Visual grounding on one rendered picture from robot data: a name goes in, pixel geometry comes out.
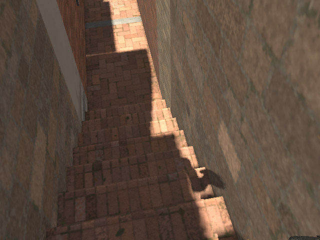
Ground stairs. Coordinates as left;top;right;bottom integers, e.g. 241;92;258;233
46;99;238;240

